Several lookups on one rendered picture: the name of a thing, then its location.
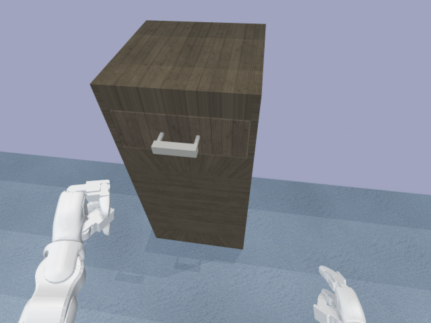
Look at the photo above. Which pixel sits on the robot left forearm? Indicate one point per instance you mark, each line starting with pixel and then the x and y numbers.
pixel 59 278

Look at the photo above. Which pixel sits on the robot left hand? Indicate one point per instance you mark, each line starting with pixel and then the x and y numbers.
pixel 72 210

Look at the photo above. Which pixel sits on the robot right hand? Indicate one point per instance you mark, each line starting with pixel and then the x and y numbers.
pixel 344 306

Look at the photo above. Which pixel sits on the cabinet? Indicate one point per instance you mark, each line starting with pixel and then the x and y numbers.
pixel 207 69

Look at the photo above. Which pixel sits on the drawer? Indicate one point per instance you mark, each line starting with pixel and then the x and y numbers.
pixel 218 136

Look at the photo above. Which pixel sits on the handle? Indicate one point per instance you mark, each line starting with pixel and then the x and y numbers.
pixel 174 148

